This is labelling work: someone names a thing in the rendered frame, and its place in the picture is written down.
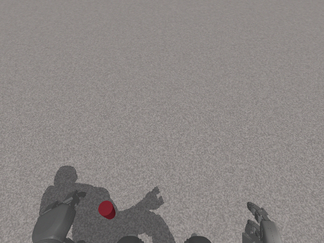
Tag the left robot hand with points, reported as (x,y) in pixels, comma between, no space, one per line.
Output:
(56,220)

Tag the right robot hand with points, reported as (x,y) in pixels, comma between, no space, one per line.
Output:
(266,232)

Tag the cup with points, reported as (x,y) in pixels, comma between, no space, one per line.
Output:
(106,209)

